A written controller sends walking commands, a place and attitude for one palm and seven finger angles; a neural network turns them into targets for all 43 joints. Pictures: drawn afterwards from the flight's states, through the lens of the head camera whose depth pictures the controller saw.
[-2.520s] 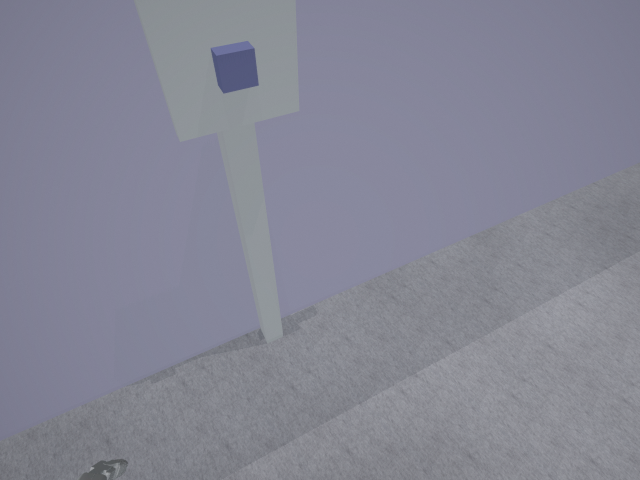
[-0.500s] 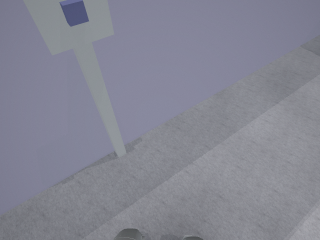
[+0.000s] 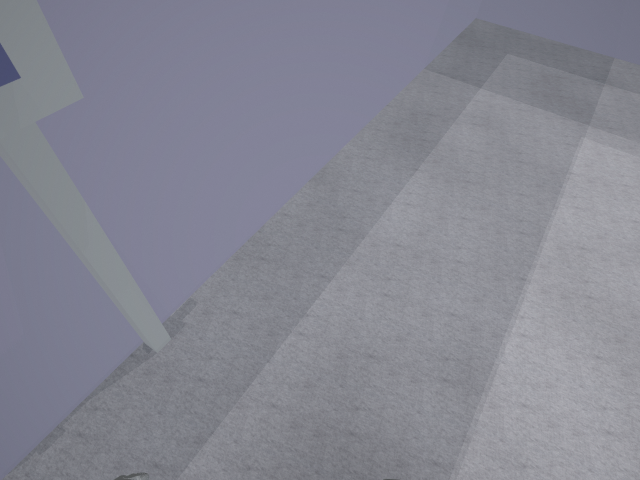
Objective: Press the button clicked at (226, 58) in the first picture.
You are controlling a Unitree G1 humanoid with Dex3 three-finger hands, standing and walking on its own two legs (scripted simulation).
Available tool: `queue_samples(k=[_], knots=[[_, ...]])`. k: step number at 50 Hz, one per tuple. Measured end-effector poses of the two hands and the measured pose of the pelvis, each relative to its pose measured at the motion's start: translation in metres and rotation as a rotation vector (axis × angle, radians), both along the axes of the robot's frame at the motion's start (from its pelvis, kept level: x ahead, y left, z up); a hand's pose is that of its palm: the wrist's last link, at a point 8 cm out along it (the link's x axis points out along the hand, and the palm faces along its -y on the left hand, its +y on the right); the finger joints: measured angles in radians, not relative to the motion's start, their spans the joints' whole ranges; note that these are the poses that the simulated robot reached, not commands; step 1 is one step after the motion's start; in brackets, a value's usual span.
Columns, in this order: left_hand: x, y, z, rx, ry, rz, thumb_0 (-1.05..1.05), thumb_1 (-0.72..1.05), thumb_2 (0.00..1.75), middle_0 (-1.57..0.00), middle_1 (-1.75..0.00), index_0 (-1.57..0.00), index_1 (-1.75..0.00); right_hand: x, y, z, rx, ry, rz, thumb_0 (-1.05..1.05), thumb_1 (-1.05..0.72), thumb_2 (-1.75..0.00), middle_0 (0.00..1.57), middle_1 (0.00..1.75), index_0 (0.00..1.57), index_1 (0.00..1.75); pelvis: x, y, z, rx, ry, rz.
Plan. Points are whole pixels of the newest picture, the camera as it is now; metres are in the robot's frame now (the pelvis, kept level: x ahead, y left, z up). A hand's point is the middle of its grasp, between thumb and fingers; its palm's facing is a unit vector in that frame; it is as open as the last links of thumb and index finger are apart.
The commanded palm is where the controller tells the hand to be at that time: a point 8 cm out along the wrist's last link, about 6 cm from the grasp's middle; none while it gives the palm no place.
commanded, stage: walk to a spot facing it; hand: left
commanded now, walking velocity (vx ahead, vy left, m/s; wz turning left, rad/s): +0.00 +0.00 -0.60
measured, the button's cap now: out of the picture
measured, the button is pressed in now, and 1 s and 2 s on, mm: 0 0 0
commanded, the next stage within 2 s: turn to face it in 1.72 s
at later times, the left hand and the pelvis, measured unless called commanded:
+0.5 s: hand out of the picture +0.14 +0.18 -0.18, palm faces -0.27 -0.95 -0.17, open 7.4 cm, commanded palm none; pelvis +0.00 +0.01 -0.01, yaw -18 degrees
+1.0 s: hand (345, 370) +0.31 -0.03 -0.17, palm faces -0.63 -0.76 -0.15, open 7.4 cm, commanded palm none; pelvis +0.09 -0.08 -0.02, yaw -36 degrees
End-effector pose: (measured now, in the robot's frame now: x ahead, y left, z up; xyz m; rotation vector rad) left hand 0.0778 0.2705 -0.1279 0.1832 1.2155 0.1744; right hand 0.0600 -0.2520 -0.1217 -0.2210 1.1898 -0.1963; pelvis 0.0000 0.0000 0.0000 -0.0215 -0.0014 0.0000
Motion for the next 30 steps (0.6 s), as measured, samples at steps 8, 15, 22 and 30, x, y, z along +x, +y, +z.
queue_samples(k=[8, 15, 22, 30], knots=[[0.046, -0.049, 0.003, 0.031, -0.095, -0.152, 0.01, 0.91, 0.90, -0.20, -0.30, -0.19, -0.30, -0.065, -0.044, -0.026, 0.006, 0.121, -0.158, 0.01, -0.91, -0.90, 0.20, 0.30, 0.20, 0.30, -0.007, -0.023, -0.012, 0.007, -0.003, -0.097], [0.050, -0.065, 0.001, -0.002, -0.050, -0.236, 0.01, 0.90, 0.90, -0.21, -0.30, -0.20, -0.30, -0.069, -0.044, -0.009, -0.008, 0.052, -0.237, 0.01, -0.91, -0.90, 0.20, 0.30, 0.20, 0.30, -0.009, -0.020, -0.004, 0.024, -0.001, -0.190], [0.063, -0.048, -0.020, -0.047, -0.027, -0.287, 0.01, 0.90, 0.90, -0.21, -0.30, -0.20, -0.30, -0.066, -0.018, 0.002, -0.050, -0.041, -0.282, 0.01, -0.91, -0.90, 0.20, 0.30, 0.20, 0.30, -0.003, 0.004, -0.011, 0.002, 0.004, -0.275], [0.098, -0.044, -0.008, -0.085, -0.006, -0.372, 0.01, 0.91, 0.90, -0.20, -0.30, -0.19, -0.30, -0.112, 0.025, 0.019, -0.032, 0.038, -0.393, 0.01, -0.91, -0.90, 0.20, 0.30, 0.20, 0.30, 0.018, 0.013, 0.008, -0.030, 0.005, -0.378]])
